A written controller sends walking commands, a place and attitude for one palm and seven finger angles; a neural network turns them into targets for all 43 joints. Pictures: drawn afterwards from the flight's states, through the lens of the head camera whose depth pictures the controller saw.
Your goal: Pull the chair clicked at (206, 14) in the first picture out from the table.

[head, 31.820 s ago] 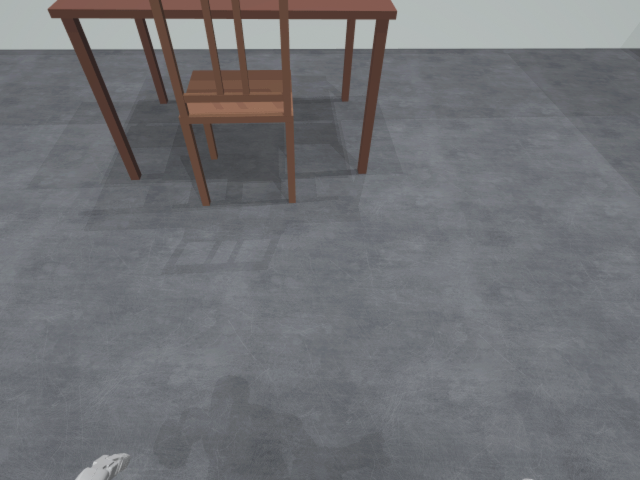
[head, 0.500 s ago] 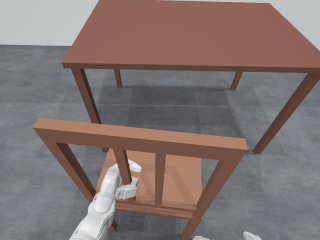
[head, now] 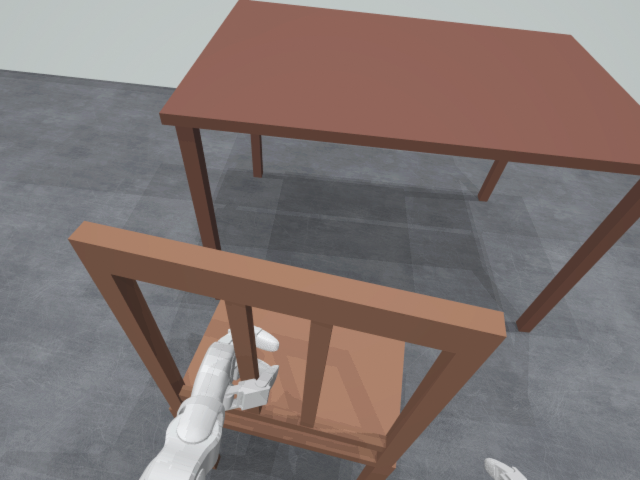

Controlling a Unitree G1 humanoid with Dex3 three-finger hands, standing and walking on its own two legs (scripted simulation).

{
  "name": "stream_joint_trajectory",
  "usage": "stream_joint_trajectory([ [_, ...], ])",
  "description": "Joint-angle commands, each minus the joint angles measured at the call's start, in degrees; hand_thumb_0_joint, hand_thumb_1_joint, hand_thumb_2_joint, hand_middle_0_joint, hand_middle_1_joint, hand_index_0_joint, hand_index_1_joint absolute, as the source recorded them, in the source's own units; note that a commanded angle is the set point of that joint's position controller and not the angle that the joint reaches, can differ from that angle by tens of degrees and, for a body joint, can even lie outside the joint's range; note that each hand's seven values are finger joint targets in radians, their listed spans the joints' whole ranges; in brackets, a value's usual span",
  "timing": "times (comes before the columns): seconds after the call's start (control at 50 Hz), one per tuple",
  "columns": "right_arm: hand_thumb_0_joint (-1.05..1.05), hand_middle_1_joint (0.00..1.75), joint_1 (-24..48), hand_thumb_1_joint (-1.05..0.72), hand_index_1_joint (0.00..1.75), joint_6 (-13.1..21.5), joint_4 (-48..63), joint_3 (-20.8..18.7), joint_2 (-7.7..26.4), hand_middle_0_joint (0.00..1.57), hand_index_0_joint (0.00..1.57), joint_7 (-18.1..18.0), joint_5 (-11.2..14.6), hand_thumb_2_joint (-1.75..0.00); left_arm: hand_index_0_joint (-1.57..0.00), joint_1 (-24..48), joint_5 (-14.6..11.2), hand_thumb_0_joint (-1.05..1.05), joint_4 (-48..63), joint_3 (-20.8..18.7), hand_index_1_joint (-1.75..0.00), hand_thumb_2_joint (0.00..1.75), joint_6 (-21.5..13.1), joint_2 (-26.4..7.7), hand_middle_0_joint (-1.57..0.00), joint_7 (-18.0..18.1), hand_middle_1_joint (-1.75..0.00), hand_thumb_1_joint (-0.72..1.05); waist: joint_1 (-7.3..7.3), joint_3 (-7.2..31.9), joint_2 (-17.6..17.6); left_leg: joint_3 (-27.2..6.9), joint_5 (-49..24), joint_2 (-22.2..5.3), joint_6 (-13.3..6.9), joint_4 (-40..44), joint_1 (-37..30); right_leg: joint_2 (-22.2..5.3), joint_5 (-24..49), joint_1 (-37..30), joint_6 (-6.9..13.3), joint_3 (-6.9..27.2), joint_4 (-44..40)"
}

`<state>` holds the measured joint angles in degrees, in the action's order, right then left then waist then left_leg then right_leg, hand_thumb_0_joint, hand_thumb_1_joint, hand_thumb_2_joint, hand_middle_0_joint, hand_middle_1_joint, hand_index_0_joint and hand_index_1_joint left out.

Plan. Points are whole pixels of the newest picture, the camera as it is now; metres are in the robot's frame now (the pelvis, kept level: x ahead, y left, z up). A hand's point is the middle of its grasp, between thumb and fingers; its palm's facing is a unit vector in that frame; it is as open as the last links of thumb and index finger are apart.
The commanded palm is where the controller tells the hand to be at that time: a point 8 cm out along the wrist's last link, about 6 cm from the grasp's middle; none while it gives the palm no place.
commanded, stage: open the thumb and straighten the fingers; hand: left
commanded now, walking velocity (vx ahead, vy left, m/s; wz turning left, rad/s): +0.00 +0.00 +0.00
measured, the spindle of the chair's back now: (247, 364) +0.28 +0.11 -0.03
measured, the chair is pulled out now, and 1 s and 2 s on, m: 0.36 0.35 0.34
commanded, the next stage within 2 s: draw the fingers out of the gap in 0.58 s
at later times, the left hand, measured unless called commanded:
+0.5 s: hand (265, 381) +0.26 +0.08 -0.04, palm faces -0.10 -0.98 -0.15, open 16.4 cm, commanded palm +0.24 +0.13 -0.03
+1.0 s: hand (255, 432) +0.20 +0.09 -0.05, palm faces -0.07 -0.98 -0.17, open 17.5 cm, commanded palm +0.18 +0.14 -0.03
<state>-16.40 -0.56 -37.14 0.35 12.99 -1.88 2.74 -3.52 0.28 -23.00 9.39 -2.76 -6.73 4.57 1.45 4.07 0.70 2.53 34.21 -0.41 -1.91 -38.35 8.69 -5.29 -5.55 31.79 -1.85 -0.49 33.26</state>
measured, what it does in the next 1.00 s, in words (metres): shifts its weight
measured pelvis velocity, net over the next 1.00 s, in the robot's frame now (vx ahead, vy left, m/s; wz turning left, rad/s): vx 0.00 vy -0.06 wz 0.08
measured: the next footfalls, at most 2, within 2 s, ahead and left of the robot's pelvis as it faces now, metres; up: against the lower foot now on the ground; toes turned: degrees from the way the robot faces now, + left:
none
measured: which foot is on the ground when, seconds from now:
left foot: down 0.00-1.00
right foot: down 0.00-1.00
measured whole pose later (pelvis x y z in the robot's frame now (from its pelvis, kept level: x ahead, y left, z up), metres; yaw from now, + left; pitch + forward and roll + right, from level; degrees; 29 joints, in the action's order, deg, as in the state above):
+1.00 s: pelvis +0.00 -0.06 -0.03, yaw +4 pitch +14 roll +0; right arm -15.1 8.2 -26.9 0.3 15.6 -4.1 2.7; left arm -22.5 -1.9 4.4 4.2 4.8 -12.9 -3.0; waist 2.2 8.8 -2.5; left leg -2.4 39.3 -1.6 2.3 -53.8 28.6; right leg -6.9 -13.0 51.9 -1.3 -4.1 51.1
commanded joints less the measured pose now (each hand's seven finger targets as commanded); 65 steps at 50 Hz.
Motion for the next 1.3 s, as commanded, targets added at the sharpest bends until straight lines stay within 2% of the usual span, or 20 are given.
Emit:
stream_joint_trajectory([
  [0.0, 0.00, 0.30, 3.7, -0.90, 0.30, 4.8, 9.4, -2.4, 8.1, 0.20, 0.20, -0.2, -0.4, -0.90, -0.50, 15.8, 2.7, 0.00, 15.5, 0.8, -1.45, 0.37, -1.9, -2.5, -0.50, -0.9, -1.45, -0.19, 0.95, 7.0, -7.0, -1.7, -36.5, -1.6, 8.7, 6.4, 22.3, 2.7, 2.8, -14.9, 5.7, -3.8, 4.2],
  [0.04, 0.00, 0.30, 2.2, -0.90, 0.30, 4.4, 8.8, -2.5, 8.2, 0.20, 0.20, 0.2, -0.8, -0.90, -0.47, 16.9, 2.7, 0.00, 15.8, -0.6, -1.38, 0.26, -0.1, -3.5, -0.47, -1.1, -1.38, -0.43, 0.82, 11.7, -10.4, -2.5, -50.1, -2.0, 10.9, 2.5, 19.7, 2.5, 8.6, -14.3, 6.1, -4.5, 5.8],
  [0.06, 0.00, 0.30, 2.2, -0.90, 0.30, 4.7, 10.6, -3.1, 7.9, 0.20, 0.20, 0.8, -0.8, -0.90, -0.45, 6.1, 2.3, 0.00, 16.6, -0.8, -1.30, 0.20, 0.8, -2.1, -0.45, -1.5, -1.30, -0.55, -1.21, 14.6, -10.4, -2.4, -52.6, -2.2, 10.9, 1.6, 19.6, 2.4, 9.6, -16.1, 6.2, -4.4, 6.0],
  [0.12, 0.00, 0.30, 2.9, -0.90, 0.30, 4.9, 11.5, -2.7, 8.3, 0.20, 0.20, 1.1, -0.8, -0.90, -0.38, 9.9, 0.5, 0.00, 19.3, 1.7, -1.09, 0.20, 2.2, 0.6, -0.38, -1.8, -1.09, -0.55, 1.65, 13.9, -0.6, -1.9, -40.1, -1.3, 8.3, 0.3, 25.9, 2.4, 10.6, -16.5, 5.7, -4.3, 6.4],
  [0.16, 0.00, 0.30, 4.2, -0.90, 0.30, 5.1, 12.6, -2.5, 8.8, 0.20, 0.20, 0.7, -0.6, -0.90, -0.32, 9.3, 0.1, 0.00, 19.2, 1.8, -0.94, 0.20, 2.6, 0.5, -0.32, -1.9, -0.94, -0.55, 1.96, 12.1, 3.2, -2.1, -29.5, -1.1, 6.3, 1.7, 29.3, 2.0, 5.5, -15.0, 5.2, -3.7, 6.8],
  [0.2, 0.00, 0.30, 4.0, -0.90, 0.30, 5.8, 13.4, -2.6, 8.9, 0.20, 0.20, 0.3, -0.8, -0.90, -0.27, 9.5, 0.1, 0.00, 20.9, 1.7, -0.80, 0.20, 2.9, 0.2, -0.27, -2.1, -0.80, -0.55, 1.89, 13.2, 1.7, -2.4, -28.8, -0.9, 6.4, 2.0, 28.7, 1.8, 4.3, -13.2, 4.6, -4.2, 8.5],
  [0.22, 0.00, 0.30, 3.8, -0.90, 0.30, 5.9, 13.8, -2.6, 8.9, 0.20, 0.20, 0.1, -0.9, -0.90, -0.25, 8.0, 0.4, 0.00, 21.6, 1.5, -0.73, 0.20, 3.2, -0.1, -0.25, -2.3, -0.73, -0.55, 1.42, 14.4, 1.2, -3.1, -32.8, -1.1, 7.3, 1.8, 27.9, 1.8, 5.7, -13.3, 4.9, -4.9, 9.6],
  [0.26, 0.00, 0.30, 3.5, -0.90, 0.30, 5.8, 14.1, -2.8, 8.9, 0.20, 0.20, 0.0, -1.0, -0.90, -0.20, 6.4, 0.8, 0.00, 24.1, 0.3, -0.58, 0.20, 3.8, -1.7, -0.20, -2.9, -0.58, -0.55, 0.57, 18.0, -4.3, -3.0, -41.6, -1.1, 8.5, -0.5, 24.9, 1.6, 8.9, -13.0, 5.2, -4.9, 10.7],
  [0.36, 0.00, 0.30, 3.7, -0.90, 0.30, 6.3, 15.4, -2.3, 9.0, 0.20, 0.20, -0.5, -1.0, -0.90, -0.07, 3.8, 0.1, 0.00, 25.8, -0.6, -0.22, 0.20, 4.9, -2.5, -0.07, -4.2, -0.22, -0.55, 1.61, 17.1, 3.3, -2.1, -31.6, -0.2, 5.9, -1.4, 30.5, 1.5, 8.9, -14.8, 4.7, -4.8, 11.5],
  [0.42, 0.00, 0.30, 3.7, -0.90, 0.30, 6.9, 16.0, -2.2, 9.0, 0.20, 0.20, -0.9, -0.9, -0.90, 0.00, 1.0, -0.3, 0.00, 27.6, -1.2, 0.00, 0.20, 5.4, -3.2, 0.00, -5.0, 0.00, -0.55, 1.52, 16.8, 1.1, -2.1, -31.6, -0.1, 5.9, -1.5, 30.1, 1.1, 8.5, -13.2, 4.4, -5.2, 13.1],
  [0.44, 0.00, 0.30, 3.8, -0.90, 0.30, 7.0, 16.1, -2.3, 8.8, 0.20, 0.20, -0.9, -0.8, -0.90, 0.00, 0.8, -0.4, 0.00, 28.4, -0.7, 0.00, 0.20, 5.6, -2.8, 0.00, -5.3, 0.00, -0.55, 1.61, 16.9, -1.0, -1.8, -31.8, 0.1, 5.9, -1.9, 29.7, 1.0, 8.4, -12.4, 4.2, -5.2, 13.3],
  [0.46, 0.00, 0.30, 3.3, -0.90, 0.30, 7.1, 16.1, -2.4, 9.1, 0.20, 0.20, -1.1, -0.9, -0.90, 0.00, 1.4, -0.3, 0.00, 29.1, -2.4, 0.00, 0.20, 5.8, -4.8, 0.00, -5.3, 0.00, -0.55, 1.64, 17.7, -0.7, -1.9, -32.7, 0.1, 5.8, -2.6, 29.7, 1.1, 9.5, -13.1, 4.4, -5.2, 13.4],
  [0.62, 0.00, 0.30, 2.5, -0.90, 0.30, 8.7, 17.3, -2.4, 9.4, 0.20, 0.20, -1.6, -0.7, -0.90, 0.00, -3.9, -1.2, 0.00, 32.6, -5.1, 0.00, 0.20, 6.2, -7.7, 0.00, -6.7, 0.00, -0.55, 2.25, 19.4, 2.4, -0.7, -26.4, 0.9, 3.4, -4.9, 33.4, 0.8, 9.8, -15.7, 3.5, -3.7, 14.0],
  [0.66, 0.00, 0.30, 2.7, -0.90, 0.30, 9.3, 18.1, -2.6, 9.3, 0.20, 0.20, -1.7, -0.7, -0.90, 0.00, -6.6, -1.5, 0.00, 33.6, -3.1, 0.00, 0.20, 6.3, -5.5, 0.00, -7.0, 0.00, -0.55, 2.34, 19.9, 2.3, -0.5, -25.9, 1.2, 3.1, -5.4, 33.8, 0.7, 9.9, -16.0, 3.5, -3.5, 13.8],
  [0.76, 0.00, 0.30, 2.8, -0.90, 0.30, 10.0, 18.6, -2.8, 9.4, 0.20, 0.20, -1.9, -0.3, -0.90, 0.00, -12.0, -1.7, 0.00, 36.1, -8.3, 0.00, 0.20, 5.7, -10.7, 0.00, -7.1, 0.00, -0.55, 1.53, 19.4, 2.0, -0.2, -22.0, 1.4, 2.7, -6.1, 36.0, 0.6, 5.6, -16.2, 3.3, -2.3, 13.8],
  [0.86, 0.00, 0.30, 3.0, -0.90, 0.30, 11.0, 18.9, -2.7, 9.1, 0.20, 0.20, -2.5, -0.2, -0.90, 0.00, -13.0, -1.5, 0.00, 39.8, -9.9, 0.00, 0.20, 4.1, -12.7, 0.00, -6.6, 0.00, -0.55, 1.73, 17.7, 0.1, -0.2, -19.6, 1.5, 2.4, -6.7, 36.4, 0.7, 0.8, -13.9, 3.0, -2.0, 13.9],
  [0.96, 0.00, 0.30, 3.2, -0.90, 0.30, 13.1, 19.1, -2.5, 8.9, 0.20, 0.20, -2.9, 0.0, -0.90, 0.00, -16.5, -2.7, 0.00, 40.8, -7.6, 0.00, 0.20, 3.6, -10.4, 0.00, -7.9, 0.00, -0.55, 2.29, 16.5, -0.9, -0.7, -18.3, 1.6, 2.5, -6.9, 36.5, 0.7, -2.3, -12.4, 2.6, -2.4, 13.6],
  [1.02, 0.00, 0.30, 3.4, -0.90, 0.30, 14.1, 19.2, -2.2, 9.0, 0.20, 0.20, -3.0, 0.1, -0.90, 0.00, -17.9, -3.1, 0.00, 40.8, -5.7, 0.00, 0.20, 3.5, -9.3, 0.00, -8.7, 0.00, -0.55, 2.81, 14.0, 1.9, -1.3, -15.4, 1.5, 2.3, -6.7, 37.5, 0.8, -7.5, -9.7, 2.0, -2.9, 13.2],
  [1.16, 0.00, 0.30, 3.6, -0.90, 0.30, 15.5, 19.9, -2.4, 8.8, 0.20, 0.20, -3.0, 0.2, -0.90, 0.00, -21.9, -2.2, 0.00, 42.1, -9.2, 0.00, 0.20, 3.7, -12.6, 0.00, -8.1, 0.00, -0.55, 1.11, 12.6, 0.0, -1.6, -13.1, 1.7, 2.6, -6.3, 39.0, 1.1, -12.5, -8.4, 2.5, -2.7, 13.5],
  [1.28, 0.00, 0.30, 3.7, -0.90, 0.30, 16.2, 21.2, -2.3, 8.0, 0.20, 0.20, -2.7, 0.4, -0.90, 0.00, -27.9, -1.9, 0.00, 45.1, -6.7, 0.00, 0.20, 3.3, -10.1, 0.00, -7.6, 0.00, -0.55, 0.99, 11.3, 0.7, -1.7, -12.7, 1.7, 2.5, -6.4, 39.8, 1.4, -13.4, -7.4, 2.7, -2.6, 13.5],
])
